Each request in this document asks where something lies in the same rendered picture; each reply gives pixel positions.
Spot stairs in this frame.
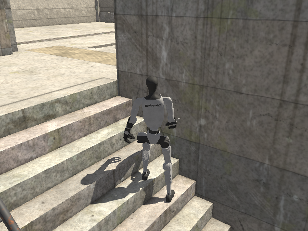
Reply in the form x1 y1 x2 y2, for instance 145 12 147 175
0 80 231 231

